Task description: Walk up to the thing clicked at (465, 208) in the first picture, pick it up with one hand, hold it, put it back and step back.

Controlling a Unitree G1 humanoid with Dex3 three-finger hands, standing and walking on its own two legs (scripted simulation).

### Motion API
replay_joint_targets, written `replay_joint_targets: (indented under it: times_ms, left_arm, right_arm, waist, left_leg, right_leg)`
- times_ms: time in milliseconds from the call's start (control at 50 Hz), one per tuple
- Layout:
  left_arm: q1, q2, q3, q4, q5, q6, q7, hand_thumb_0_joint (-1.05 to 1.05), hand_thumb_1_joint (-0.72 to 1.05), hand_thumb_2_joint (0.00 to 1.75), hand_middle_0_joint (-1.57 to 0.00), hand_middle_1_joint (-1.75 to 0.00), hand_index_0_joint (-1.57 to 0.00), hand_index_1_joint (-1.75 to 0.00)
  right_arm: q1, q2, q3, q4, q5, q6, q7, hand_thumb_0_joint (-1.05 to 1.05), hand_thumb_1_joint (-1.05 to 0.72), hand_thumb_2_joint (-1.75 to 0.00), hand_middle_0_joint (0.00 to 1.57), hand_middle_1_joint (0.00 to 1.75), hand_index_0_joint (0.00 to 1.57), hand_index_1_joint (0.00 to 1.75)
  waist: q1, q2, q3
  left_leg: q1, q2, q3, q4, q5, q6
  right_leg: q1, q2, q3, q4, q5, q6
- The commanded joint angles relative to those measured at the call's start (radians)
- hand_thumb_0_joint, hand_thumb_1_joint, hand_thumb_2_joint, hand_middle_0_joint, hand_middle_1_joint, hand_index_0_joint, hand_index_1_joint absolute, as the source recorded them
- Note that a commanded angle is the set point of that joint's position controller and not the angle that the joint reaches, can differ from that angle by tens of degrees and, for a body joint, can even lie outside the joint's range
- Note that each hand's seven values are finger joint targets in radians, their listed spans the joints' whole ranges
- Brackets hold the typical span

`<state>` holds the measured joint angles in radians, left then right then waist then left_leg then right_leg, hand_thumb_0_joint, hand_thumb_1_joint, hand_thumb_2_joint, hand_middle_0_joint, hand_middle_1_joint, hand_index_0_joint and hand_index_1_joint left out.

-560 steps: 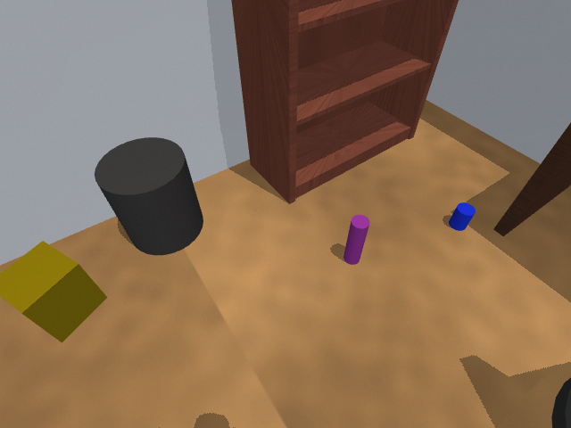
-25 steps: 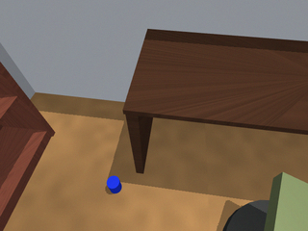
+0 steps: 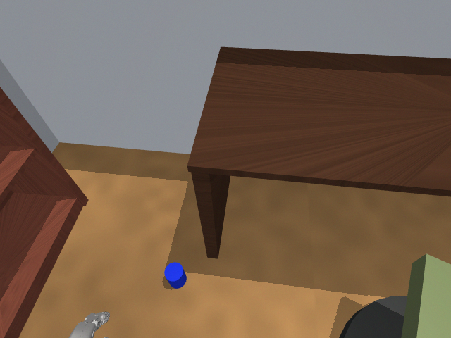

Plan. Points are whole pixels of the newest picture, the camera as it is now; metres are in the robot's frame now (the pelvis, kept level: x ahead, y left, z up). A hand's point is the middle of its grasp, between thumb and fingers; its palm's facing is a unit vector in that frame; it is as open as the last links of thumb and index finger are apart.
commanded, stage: walk up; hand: left
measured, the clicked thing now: (175, 275) +0.42 +0.26 -0.72
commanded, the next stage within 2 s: none
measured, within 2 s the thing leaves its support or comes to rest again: neither
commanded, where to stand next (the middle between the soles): +0.04 -0.03 m, yaw -1 degrees
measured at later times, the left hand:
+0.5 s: hand out of the picture +0.07 +0.25 -0.15, palm faces -0.02 -0.94 -0.34, open 7.4 cm
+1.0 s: hand out of the picture +0.08 +0.22 -0.15, palm faces +0.00 -0.94 -0.34, open 7.4 cm
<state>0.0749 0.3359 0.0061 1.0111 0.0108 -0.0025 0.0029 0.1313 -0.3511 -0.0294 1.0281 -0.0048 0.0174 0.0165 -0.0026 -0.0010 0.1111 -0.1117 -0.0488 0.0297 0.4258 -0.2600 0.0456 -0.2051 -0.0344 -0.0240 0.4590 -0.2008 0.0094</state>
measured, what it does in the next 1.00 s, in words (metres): stands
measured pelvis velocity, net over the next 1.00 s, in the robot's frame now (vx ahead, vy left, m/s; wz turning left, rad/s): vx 0.00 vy -0.02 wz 0.01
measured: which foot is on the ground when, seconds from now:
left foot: down 0.00-1.00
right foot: down 0.00-1.00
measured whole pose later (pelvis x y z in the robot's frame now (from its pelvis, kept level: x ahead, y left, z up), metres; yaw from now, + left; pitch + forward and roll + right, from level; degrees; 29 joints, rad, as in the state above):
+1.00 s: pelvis +0.00 -0.02 +0.01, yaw +0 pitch -2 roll +0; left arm 0.10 0.33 0.01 1.13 0.02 -0.01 -0.01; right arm 0.09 -0.35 -0.02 1.11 0.00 0.01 0.01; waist 0.01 0.01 0.06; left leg -0.06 -0.01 0.01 0.29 -0.19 0.01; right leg -0.14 0.01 -0.05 0.29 -0.12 -0.02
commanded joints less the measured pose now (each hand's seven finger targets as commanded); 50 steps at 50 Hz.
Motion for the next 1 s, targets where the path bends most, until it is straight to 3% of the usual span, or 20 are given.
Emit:
replay_joint_targets:
  times_ms: [0,60,140,200,260,420,680,980]
  left_arm:
    - [-0.064,0.213,0.046,-0.044,-0.006,-0.015,0.007,0.0,0.9,0.9,-0.2,-0.3,-0.2,-0.3]
    - [-0.038,0.21,0.041,-0.02,-0.011,-0.017,0.007,0.0,0.9,0.9,-0.2,-0.3,-0.2,-0.3]
    - [-0.05,0.213,0.037,-0.006,-0.012,-0.013,0.006,0.0,0.9,0.9,-0.2,-0.3,-0.2,-0.3]
    - [-0.046,0.212,0.035,0.006,-0.007,-0.01,0.006,0.0,0.9,0.9,-0.2,-0.3,-0.2,-0.3]
    - [-0.044,0.207,0.033,0.022,-0.008,-0.009,0.005,0.0,0.9,0.9,-0.2,-0.3,-0.2,-0.3]
    - [-0.017,0.211,0.038,0.046,0.001,-0.018,0.002,0.0,0.9,0.9,-0.2,-0.3,-0.2,-0.3]
    - [0.0,0.222,0.047,0.055,0.002,-0.037,0.006,0.0,0.9,0.9,-0.2,-0.3,-0.2,-0.3]
    - [0.004,0.217,0.05,0.053,0.002,-0.037,0.009,0.0,0.9,0.9,-0.2,-0.3,-0.2,-0.3]
  right_arm:
    - [-0.04,-0.21,-0.04,-0.038,-0.002,-0.039,-0.013,0.0,-0.9,-0.9,0.2,0.3,0.2,0.3]
    - [-0.053,-0.212,-0.037,-0.022,-0.002,-0.045,-0.017,0.0,-0.9,-0.9,0.2,0.3,0.2,0.3]
    - [-0.052,-0.218,-0.041,-0.013,-0.001,-0.044,-0.023,0.0,-0.9,-0.9,0.2,0.3,0.2,0.3]
    - [-0.067,-0.214,-0.042,-0.012,-0.001,-0.042,-0.024,0.0,-0.9,-0.9,0.2,0.3,0.2,0.3]
    - [-0.077,-0.208,-0.039,-0.007,0.0,-0.04,-0.022,0.0,-0.9,-0.9,0.2,0.3,0.2,0.3]
    - [-0.094,-0.211,-0.035,0.001,-0.001,-0.039,-0.017,0.0,-0.9,-0.9,0.2,0.3,0.2,0.3]
    - [-0.07,-0.199,-0.03,0.021,0.003,-0.034,-0.013,0.0,-0.9,-0.9,0.2,0.3,0.2,0.3]
    - [-0.072,-0.201,-0.028,0.028,0.001,-0.032,-0.016,0.0,-0.9,-0.9,0.2,0.3,0.2,0.3]
  waist:
    - [-0.001,-0.007,-0.09]
    - [0.011,0.046,-0.125]
    - [0.001,0.08,-0.153]
    - [0.004,0.06,-0.162]
    - [0.007,0.041,-0.138]
    - [0.014,0.005,-0.113]
    - [0.005,-0.026,-0.145]
    - [0.013,0.005,-0.137]
  left_leg:
    - [-0.055,0.188,-0.181,-0.182,0.136,-0.013]
    - [0.0,0.186,-0.155,-0.164,0.304,-0.022]
    - [0.049,0.184,-0.127,-0.163,0.403,-0.051]
    - [0.059,0.187,-0.122,-0.165,0.386,-0.044]
    - [0.021,0.187,-0.133,-0.198,0.252,-0.029]
    - [-0.023,0.181,-0.14,-0.222,0.067,-0.004]
    - [0.037,0.168,-0.133,-0.186,0.146,-0.018]
    - [0.021,0.176,-0.135,-0.176,0.18,-0.016]
  right_leg:
    - [0.086,-0.079,0.109,-0.091,0.089,-0.046]
    - [0.109,-0.08,0.089,-0.112,0.173,-0.044]
    - [0.109,-0.083,0.073,-0.12,0.203,-0.042]
    - [0.117,-0.082,0.066,-0.129,0.198,-0.038]
    - [0.117,-0.081,0.074,-0.136,0.156,-0.032]
    - [0.125,-0.091,0.093,-0.165,0.11,-0.031]
    - [0.106,-0.116,0.127,-0.203,0.205,-0.034]
    - [0.117,-0.113,0.12,-0.201,0.235,-0.039]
